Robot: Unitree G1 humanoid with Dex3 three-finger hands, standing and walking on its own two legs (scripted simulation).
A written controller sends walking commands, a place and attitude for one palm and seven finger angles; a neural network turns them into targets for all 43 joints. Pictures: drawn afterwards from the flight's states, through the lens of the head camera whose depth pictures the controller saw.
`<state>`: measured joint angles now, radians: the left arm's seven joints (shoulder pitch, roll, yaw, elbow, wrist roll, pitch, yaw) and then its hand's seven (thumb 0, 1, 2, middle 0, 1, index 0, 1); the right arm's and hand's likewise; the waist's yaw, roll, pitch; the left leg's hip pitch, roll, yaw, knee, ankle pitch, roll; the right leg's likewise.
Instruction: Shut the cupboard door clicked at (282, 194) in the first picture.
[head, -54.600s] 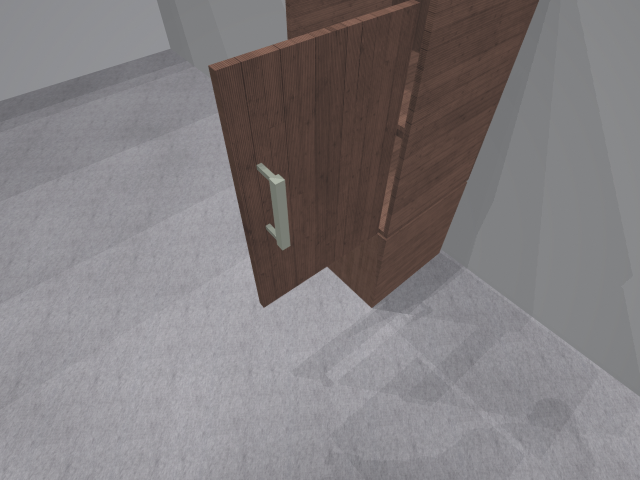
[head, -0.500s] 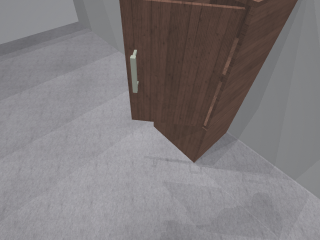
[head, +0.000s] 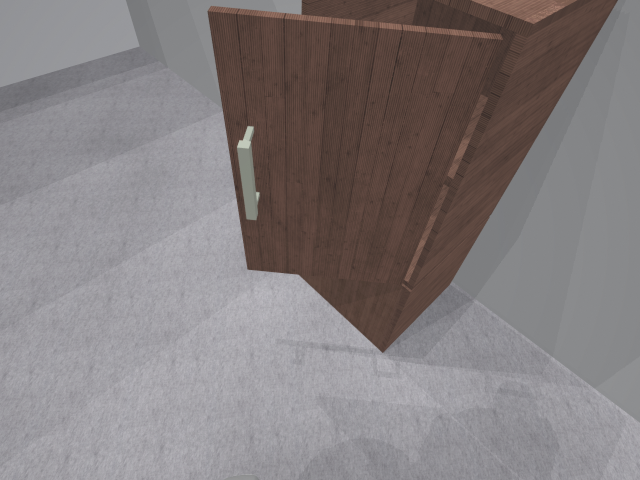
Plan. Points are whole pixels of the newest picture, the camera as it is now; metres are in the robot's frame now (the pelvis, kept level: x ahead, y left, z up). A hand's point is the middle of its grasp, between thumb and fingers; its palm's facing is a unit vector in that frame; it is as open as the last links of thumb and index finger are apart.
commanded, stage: take the last steps up to it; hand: left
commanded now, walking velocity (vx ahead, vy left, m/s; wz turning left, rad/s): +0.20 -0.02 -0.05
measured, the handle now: (250, 175) +0.58 +0.16 +0.01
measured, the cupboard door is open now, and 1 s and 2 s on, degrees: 41 41 41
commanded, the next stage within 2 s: come to a stop and stand still in 0.14 s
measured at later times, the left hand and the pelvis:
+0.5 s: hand (222, 438) +0.20 +0.15 -0.16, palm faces +0.02 -0.98 -0.21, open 7.2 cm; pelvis +0.13 -0.03 +0.01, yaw -1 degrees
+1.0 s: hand (221, 477) +0.15 +0.14 -0.16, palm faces +0.04 -0.98 -0.20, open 7.3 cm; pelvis +0.12 -0.04 +0.01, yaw +1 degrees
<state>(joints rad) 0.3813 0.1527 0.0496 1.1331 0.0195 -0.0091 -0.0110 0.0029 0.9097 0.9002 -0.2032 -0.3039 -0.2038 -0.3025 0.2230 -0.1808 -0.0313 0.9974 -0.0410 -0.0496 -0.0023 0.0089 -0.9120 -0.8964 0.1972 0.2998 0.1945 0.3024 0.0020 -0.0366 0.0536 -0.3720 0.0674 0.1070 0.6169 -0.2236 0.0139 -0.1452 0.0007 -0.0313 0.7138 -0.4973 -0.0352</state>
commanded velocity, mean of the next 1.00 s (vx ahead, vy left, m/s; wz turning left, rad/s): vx -0.07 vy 0.01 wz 0.00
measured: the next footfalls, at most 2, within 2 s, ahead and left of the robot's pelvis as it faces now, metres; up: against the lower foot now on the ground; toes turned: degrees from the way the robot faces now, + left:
right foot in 0.24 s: +0.15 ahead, -0.14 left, +0.00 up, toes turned -1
left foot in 0.46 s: +0.17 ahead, +0.10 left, +0.00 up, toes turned +4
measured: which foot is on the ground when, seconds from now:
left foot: down 0.00-0.24, up 0.26-0.44, down 0.46-0.72, up 0.74-0.96, down 0.98-1.00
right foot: up 0.00-0.22, down 0.24-1.00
